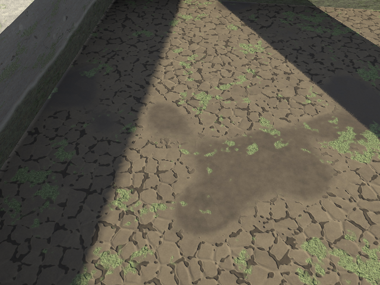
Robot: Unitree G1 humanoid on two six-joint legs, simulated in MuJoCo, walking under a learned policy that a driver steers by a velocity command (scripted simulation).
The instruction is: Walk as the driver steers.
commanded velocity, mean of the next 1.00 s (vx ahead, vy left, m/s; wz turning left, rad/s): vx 0.50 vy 0.00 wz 0.00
